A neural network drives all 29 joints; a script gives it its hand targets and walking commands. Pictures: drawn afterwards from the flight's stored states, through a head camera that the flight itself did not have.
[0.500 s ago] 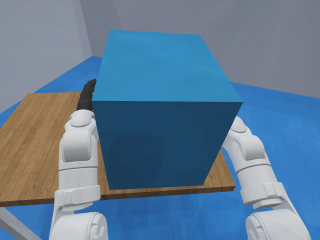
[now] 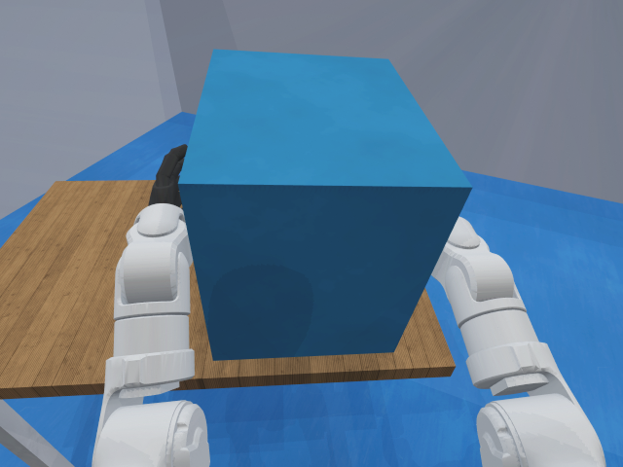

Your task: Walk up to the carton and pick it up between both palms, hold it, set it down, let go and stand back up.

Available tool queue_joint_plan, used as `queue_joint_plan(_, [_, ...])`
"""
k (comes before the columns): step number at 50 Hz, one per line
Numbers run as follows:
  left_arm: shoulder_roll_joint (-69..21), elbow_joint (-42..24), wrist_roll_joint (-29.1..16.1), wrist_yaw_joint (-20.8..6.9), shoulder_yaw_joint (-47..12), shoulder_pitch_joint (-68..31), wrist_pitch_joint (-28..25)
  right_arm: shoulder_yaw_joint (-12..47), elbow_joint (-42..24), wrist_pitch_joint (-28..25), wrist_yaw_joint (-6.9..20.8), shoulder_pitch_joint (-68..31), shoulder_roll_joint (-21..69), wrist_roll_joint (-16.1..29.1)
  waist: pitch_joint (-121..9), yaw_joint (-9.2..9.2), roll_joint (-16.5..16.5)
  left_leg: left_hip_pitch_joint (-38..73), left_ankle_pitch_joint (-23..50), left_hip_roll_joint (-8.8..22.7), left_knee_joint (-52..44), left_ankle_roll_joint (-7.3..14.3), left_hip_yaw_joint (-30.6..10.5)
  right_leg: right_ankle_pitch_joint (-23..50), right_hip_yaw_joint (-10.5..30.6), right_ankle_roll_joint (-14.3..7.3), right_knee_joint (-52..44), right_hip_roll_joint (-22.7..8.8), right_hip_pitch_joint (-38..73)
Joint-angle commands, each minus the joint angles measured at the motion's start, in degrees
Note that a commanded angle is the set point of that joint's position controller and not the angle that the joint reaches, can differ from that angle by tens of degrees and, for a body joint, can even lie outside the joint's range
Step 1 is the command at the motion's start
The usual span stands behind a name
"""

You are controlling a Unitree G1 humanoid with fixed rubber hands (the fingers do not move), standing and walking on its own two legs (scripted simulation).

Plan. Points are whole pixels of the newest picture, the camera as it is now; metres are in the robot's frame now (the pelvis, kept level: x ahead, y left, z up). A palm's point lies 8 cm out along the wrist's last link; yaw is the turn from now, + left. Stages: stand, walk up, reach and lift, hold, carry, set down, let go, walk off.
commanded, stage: hold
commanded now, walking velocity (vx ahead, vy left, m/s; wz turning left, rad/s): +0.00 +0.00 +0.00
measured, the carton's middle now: (304, 202) +0.40 +0.01 +0.18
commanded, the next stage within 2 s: set down in 1.60 s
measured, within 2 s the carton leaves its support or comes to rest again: neither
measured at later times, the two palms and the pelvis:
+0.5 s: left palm (173, 208) +0.37 +0.17 +0.21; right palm (440, 227) +0.36 -0.16 +0.18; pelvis +0.00 +0.01 +0.00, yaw +0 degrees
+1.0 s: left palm (170, 213) +0.36 +0.17 +0.20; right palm (438, 225) +0.36 -0.16 +0.18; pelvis +0.00 +0.00 +0.00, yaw +0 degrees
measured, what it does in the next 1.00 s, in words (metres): stands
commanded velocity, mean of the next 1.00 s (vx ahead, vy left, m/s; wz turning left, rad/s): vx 0.00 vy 0.00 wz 0.00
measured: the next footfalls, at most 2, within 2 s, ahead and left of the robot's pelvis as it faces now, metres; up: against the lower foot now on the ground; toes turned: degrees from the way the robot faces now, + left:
none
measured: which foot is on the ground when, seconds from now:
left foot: down 0.00-1.00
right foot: down 0.00-1.00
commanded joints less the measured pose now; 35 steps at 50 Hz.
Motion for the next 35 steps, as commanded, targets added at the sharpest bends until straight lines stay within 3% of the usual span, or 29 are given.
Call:
queue_joint_plan(1, [-33.9, -9.3, -9.1, -9.7, -28.4, -39.0, -3.9, 21.8, -19.7, -4.9, 4.6, -50.8, 34.7, 5.6, -25.9, -1.33, 4.5, 10.0, 11.5, -2.1, -1.6, -1.4, -2.1, 9.0, 2.8, 3.3, -1.6, 0.7, 5.2])
queue_joint_plan(4, [-33.9, -9.4, -8.6, -10.0, -28.3, -40.8, -3.8, 20.6, -19.1, -5.0, 5.0, -52.5, 33.5, 5.5, -24.9, -1.70, 5.7, 8.9, 10.3, -1.8, -2.2, -1.6, -2.2, 6.0, 2.7, 2.7, -1.8, 0.9, 5.0])
queue_joint_plan(10, [-35.0, -14.6, -11.5, -9.3, -31.6, -41.9, -5.3, 23.4, -25.8, -6.1, 4.4, -53.0, 35.9, 7.4, -32.1, -1.67, 5.5, 12.7, 19.8, -2.3, 1.0, -2.4, -3.0, 16.0, 2.8, 3.3, -0.3, 1.3, 7.1])
queue_joint_plan(13, [-36.3, -16.3, -11.7, -8.4, -33.2, -41.1, -5.7, 23.8, -27.2, -6.3, 4.3, -51.4, 34.5, 7.0, -32.2, -2.28, 6.6, 14.3, 21.0, -2.0, 1.1, -3.4, -3.6, 14.6, 2.1, 2.7, -0.3, 1.9, 5.3])
queue_joint_plan(17, [-34.7, -11.0, -9.2, -9.0, -29.7, -39.2, -4.4, 23.4, -24.1, -5.7, 4.9, -52.7, 33.9, 5.8, -26.7, -0.52, 4.2, 11.2, 13.1, -1.7, -1.3, -1.9, -2.4, 6.7, 2.2, 2.8, -1.9, 1.3, 4.1])
queue_joint_plan(22, [-34.4, -10.1, -8.9, -8.7, -28.9, -39.8, -4.1, 23.5, -23.0, -5.9, 5.5, -55.0, 34.3, 5.9, -26.8, 0.98, 3.3, 10.2, 12.9, -1.4, -1.4, -1.1, -2.4, 6.6, 2.4, 2.4, -1.5, 1.4, 4.7])
queue_joint_plan(23, [-34.7, -10.2, -9.1, -8.7, -29.2, -39.8, -4.1, 23.6, -23.1, -5.9, 5.4, -54.8, 34.4, 5.9, -26.9, 0.31, 3.1, 11.1, 13.9, -1.4, -1.3, -1.2, -2.2, 8.0, 2.7, 2.6, -1.7, 1.3, 4.9])
queue_joint_plan(27, [-34.0, -8.7, -9.1, -9.3, -27.7, -40.8, -4.4, 23.0, -21.9, -5.8, 5.1, -54.9, 34.4, 6.0, -27.0, 0.37, 1.9, 10.3, 11.9, -1.6, -1.7, -0.8, -2.1, 7.7, 2.8, 2.9, -1.9, 1.1, 5.3])
queue_joint_plan(35, [-35.7, -11.0, -10.1, -9.1, -30.2, -41.6, -4.5, 21.9, -22.6, -6.1, 5.3, -53.9, 34.6, 5.7, -29.4, -1.02, 5.1, 12.3, 13.5, -1.6, -1.0, -1.8, -2.3, 7.7, 2.4, 2.8, -1.5, 1.4, 4.4])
